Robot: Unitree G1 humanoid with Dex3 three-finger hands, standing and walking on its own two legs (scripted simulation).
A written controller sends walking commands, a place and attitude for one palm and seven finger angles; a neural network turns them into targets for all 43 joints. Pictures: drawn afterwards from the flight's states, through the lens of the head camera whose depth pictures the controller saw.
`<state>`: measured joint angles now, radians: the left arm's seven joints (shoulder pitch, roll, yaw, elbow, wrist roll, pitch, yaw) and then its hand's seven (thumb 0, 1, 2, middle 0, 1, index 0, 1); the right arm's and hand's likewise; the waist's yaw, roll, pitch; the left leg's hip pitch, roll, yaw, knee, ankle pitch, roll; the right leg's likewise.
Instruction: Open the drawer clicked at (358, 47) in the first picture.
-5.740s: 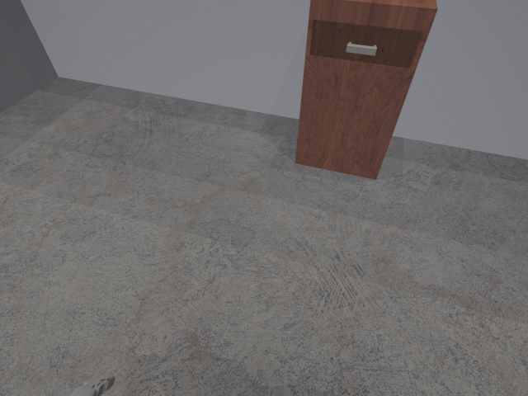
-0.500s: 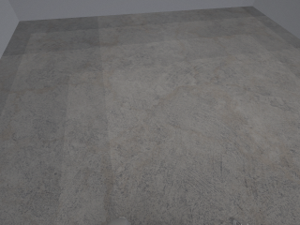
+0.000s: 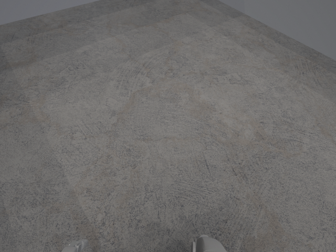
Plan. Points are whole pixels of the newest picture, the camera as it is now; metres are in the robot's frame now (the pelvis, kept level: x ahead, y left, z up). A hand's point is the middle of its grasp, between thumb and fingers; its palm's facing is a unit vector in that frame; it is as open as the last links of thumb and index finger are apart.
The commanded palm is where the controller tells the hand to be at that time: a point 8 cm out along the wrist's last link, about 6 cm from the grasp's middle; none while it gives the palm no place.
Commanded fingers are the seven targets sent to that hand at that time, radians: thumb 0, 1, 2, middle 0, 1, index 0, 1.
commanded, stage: turn to face it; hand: left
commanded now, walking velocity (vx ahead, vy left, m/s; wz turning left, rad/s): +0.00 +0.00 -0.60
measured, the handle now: out of the picture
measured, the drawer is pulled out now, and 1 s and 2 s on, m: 0.00 0.00 0.00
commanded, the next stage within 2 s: none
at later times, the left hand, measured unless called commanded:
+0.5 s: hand out of the picture +0.13 +0.16 -0.18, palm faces +0.13 -0.98 -0.15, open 7.3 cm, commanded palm none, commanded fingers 0.00 0.90 0.90 -0.20 -0.30 -0.20 -0.30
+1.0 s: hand out of the picture +0.04 +0.19 -0.15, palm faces +0.39 -0.88 -0.27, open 7.4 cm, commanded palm none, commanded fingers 0.00 0.90 0.90 -0.20 -0.30 -0.20 -0.30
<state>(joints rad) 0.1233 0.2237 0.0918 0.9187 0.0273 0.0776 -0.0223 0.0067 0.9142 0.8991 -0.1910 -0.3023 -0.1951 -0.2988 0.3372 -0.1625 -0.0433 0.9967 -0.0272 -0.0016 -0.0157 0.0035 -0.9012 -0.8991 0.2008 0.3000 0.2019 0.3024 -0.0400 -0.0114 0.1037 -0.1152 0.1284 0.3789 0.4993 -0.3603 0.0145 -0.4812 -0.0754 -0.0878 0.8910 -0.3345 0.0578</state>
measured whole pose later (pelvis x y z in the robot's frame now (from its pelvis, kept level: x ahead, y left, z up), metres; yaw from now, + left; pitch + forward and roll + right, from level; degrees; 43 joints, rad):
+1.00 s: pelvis +0.01 -0.05 +0.00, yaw +22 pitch +0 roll -1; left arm 0.15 0.22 0.07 0.90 0.01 0.05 0.02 0.01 0.91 0.90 -0.19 -0.30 -0.20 -0.30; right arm 0.21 -0.24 -0.08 0.91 -0.03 0.06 0.02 0.00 -0.90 -0.90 0.20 0.30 0.20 0.30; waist -0.04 0.04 0.04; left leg -0.39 -0.05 -0.10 0.47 -0.09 0.02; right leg -0.31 -0.02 -0.01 0.70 -0.41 0.06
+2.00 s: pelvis -0.03 -0.08 -0.01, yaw +59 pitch +1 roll +1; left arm 0.11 0.20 0.03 0.84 0.01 0.02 0.02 0.01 0.91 0.90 -0.20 -0.30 -0.20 -0.30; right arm 0.24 -0.26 -0.08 0.92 -0.02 0.07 0.01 0.00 -0.90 -0.90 0.20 0.30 0.20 0.30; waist -0.05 0.07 0.07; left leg -0.40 -0.09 -0.13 0.77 -0.41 -0.02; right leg -0.26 -0.02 -0.05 0.57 -0.31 0.00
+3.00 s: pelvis -0.04 -0.07 +0.00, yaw +94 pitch +1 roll +0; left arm 0.09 0.22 0.04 0.83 0.00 0.03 0.02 0.01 0.91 0.90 -0.20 -0.30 -0.20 -0.30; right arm 0.28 -0.23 -0.07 0.93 -0.02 0.06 0.01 0.00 -0.90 -0.90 0.20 0.30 0.20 0.30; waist -0.07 0.04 0.05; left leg -0.31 -0.12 -0.20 0.51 -0.20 0.02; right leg -0.28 0.00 0.02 0.58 -0.33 0.07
